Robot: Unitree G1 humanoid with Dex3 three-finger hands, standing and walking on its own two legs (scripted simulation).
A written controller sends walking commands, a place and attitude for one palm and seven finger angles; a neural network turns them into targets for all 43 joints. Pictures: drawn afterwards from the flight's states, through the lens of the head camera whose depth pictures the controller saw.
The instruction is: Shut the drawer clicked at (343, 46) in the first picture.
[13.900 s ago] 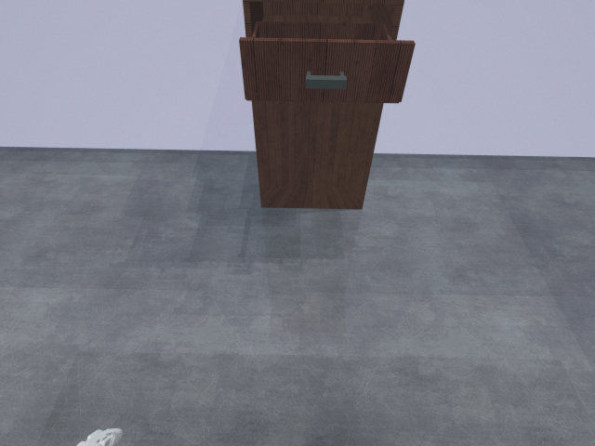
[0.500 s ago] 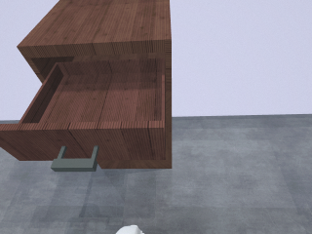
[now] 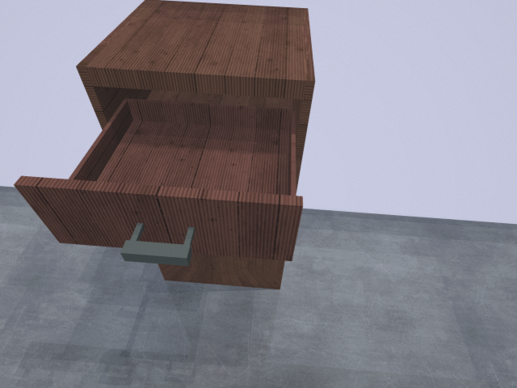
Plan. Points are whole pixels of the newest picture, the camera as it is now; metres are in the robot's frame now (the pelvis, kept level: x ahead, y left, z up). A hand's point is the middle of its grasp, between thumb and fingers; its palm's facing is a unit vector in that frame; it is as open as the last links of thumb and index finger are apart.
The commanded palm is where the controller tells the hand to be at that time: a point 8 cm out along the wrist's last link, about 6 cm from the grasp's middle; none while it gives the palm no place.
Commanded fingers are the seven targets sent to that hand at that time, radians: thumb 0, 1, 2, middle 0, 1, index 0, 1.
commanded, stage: come to a stop and stand still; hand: left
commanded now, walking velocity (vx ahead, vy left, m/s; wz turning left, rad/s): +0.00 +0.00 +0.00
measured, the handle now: (161, 241) +0.32 +0.19 +0.04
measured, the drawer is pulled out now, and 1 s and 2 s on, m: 0.29 0.29 0.30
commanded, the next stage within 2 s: look again from close up in 0.16 s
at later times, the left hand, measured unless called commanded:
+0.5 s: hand out of the picture +0.00 +0.20 -0.17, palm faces +0.02 -0.98 -0.20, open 7.4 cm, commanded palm none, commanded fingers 0.00 0.90 0.90 -0.20 -0.30 -0.20 -0.30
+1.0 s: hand (133, 336) +0.20 +0.22 -0.04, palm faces +0.26 -0.96 -0.13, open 7.2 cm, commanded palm +0.11 +0.25 -0.05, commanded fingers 0.00 0.90 0.90 -0.38 -0.50 -0.38 -0.50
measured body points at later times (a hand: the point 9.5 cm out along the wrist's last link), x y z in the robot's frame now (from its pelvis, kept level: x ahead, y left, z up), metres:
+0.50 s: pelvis +0.00 +0.03 +0.00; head +0.00 +0.02 +0.45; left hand +0.00 +0.25 -0.16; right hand -0.01 -0.19 -0.16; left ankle -0.01 +0.12 -0.74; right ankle +0.01 -0.10 -0.74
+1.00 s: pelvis +0.03 +0.03 +0.00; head +0.02 +0.02 +0.45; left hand +0.18 +0.27 -0.03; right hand +0.12 -0.22 -0.12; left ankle -0.01 +0.12 -0.74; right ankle +0.01 -0.10 -0.74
